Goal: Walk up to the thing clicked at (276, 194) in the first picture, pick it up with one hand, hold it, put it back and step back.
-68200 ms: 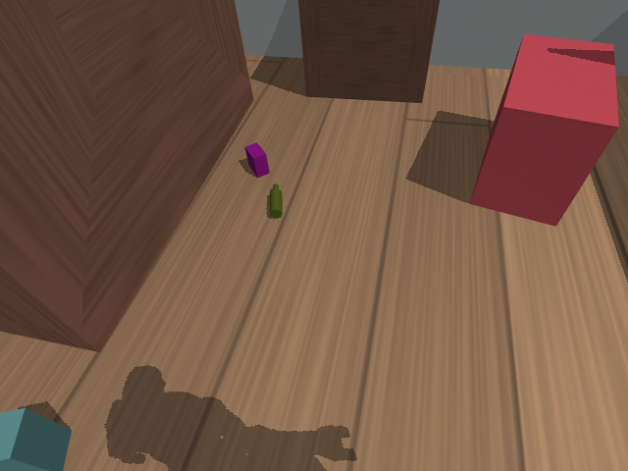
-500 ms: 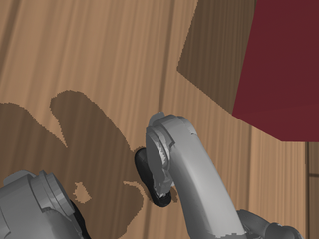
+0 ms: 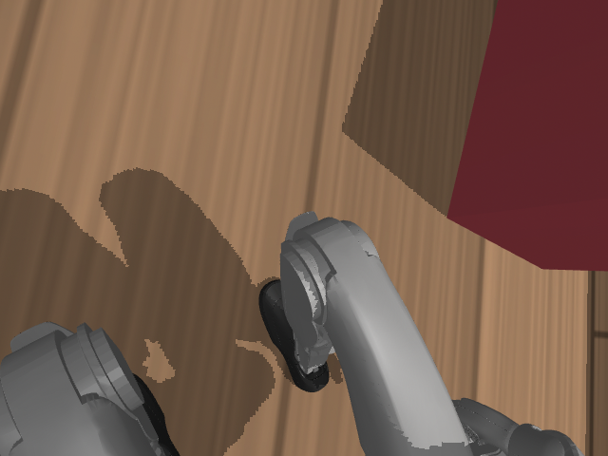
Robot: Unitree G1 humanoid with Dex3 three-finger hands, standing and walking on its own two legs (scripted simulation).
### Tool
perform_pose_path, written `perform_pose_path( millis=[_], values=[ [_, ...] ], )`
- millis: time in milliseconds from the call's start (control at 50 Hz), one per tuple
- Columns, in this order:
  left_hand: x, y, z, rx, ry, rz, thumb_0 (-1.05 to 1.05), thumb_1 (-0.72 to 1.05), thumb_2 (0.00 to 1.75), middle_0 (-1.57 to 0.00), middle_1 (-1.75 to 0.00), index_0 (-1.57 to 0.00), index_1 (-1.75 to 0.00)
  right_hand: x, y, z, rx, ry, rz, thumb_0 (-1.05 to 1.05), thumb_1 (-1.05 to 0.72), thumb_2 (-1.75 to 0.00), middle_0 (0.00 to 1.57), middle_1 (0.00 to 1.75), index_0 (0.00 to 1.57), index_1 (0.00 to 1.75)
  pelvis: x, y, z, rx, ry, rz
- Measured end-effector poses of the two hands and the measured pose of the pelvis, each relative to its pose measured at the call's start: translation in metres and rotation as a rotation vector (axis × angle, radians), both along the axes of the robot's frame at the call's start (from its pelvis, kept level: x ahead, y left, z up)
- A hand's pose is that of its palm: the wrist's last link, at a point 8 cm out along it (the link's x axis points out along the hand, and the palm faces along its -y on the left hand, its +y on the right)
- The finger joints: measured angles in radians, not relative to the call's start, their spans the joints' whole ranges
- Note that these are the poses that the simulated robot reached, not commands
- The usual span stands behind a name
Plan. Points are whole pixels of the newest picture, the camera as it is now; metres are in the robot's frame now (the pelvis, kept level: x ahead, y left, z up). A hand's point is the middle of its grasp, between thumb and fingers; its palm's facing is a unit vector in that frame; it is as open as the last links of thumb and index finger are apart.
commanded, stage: withdraw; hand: left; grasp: from above
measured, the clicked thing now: out of the picture +0.45 +0.32 -0.28
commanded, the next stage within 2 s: home in 0.62 s
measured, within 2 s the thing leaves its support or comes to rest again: neither
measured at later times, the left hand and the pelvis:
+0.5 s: hand out of the picture +0.42 +0.30 -0.10, palm faces -0.32 -0.35 -0.88, open 14.0 cm; pelvis -0.01 -0.01 +0.04, yaw +6 degrees
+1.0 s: hand out of the picture +0.39 +0.37 -0.16, palm faces -0.40 -0.26 -0.88, open 11.9 cm; pelvis +0.00 +0.00 +0.02, yaw +5 degrees
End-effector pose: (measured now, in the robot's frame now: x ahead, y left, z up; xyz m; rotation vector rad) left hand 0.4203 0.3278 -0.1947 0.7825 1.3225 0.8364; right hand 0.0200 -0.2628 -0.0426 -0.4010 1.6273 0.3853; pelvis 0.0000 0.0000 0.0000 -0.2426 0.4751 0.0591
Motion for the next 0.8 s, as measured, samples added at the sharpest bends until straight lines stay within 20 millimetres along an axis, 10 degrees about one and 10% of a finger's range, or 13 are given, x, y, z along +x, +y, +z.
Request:
perform_pose_path(
  millis=[200,360,580,800],
  values=[
    [0.028,0.029,0.085,0.095,-0.118,-0.217,0.00,-0.51,0.98,-0.12,-1.00,-0.11,-1.01,0.007,0.003,-0.006,0.029,-0.072,-0.097,0.00,-0.92,-0.91,0.19,0.30,0.20,0.30,0.001,-0.002,0.014,0.027,0.085,0.000],
    [0.011,0.004,0.150,0.114,0.042,-0.506,0.00,-0.54,0.99,-0.09,-1.02,-0.09,-1.02,0.027,-0.003,-0.016,0.040,-0.242,-0.198,0.00,-0.93,-0.91,0.19,0.30,0.19,0.30,-0.001,-0.003,0.031,0.065,0.104,0.018],
    [0.007,-0.032,0.150,0.070,0.105,-0.828,0.00,-0.47,0.94,-0.13,-0.99,-0.14,-0.98,0.023,-0.016,-0.017,-0.035,-0.341,-0.159,0.00,-0.91,-0.90,0.20,0.30,0.20,0.30,-0.014,-0.013,0.034,0.120,0.064,0.041],
    [-0.002,0.002,0.106,0.032,0.121,-0.989,0.00,-0.35,0.89,-0.22,-0.87,-0.22,-0.87,0.009,-0.009,-0.028,-0.108,-0.245,-0.135,0.00,-0.91,-0.90,0.20,0.30,0.20,0.30,-0.008,-0.008,0.021,0.108,0.085,0.036]
  ],
)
